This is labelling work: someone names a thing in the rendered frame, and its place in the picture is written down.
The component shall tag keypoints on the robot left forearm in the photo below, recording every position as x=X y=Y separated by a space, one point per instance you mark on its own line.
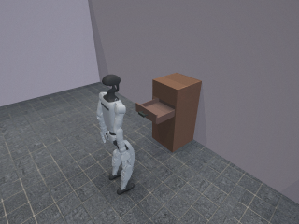
x=102 y=124

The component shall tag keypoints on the handle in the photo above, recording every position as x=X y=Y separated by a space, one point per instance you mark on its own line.
x=142 y=114

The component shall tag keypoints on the robot right hand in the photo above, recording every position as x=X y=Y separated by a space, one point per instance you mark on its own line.
x=125 y=157

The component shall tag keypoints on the robot right forearm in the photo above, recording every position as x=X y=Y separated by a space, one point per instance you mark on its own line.
x=120 y=141

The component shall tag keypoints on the left robot shin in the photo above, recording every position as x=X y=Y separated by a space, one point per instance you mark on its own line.
x=115 y=163

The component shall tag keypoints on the cabinet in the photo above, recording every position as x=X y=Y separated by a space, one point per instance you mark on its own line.
x=183 y=93

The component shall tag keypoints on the right robot upper arm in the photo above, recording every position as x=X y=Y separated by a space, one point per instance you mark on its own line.
x=119 y=110

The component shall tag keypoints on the robot head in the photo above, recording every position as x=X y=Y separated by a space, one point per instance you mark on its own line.
x=111 y=80

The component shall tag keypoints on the drawer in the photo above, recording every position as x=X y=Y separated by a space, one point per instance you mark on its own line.
x=158 y=110

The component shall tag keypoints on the left robot upper arm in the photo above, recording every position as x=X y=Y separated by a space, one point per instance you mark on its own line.
x=99 y=111

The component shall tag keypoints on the robot left hand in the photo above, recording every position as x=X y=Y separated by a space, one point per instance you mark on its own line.
x=102 y=136

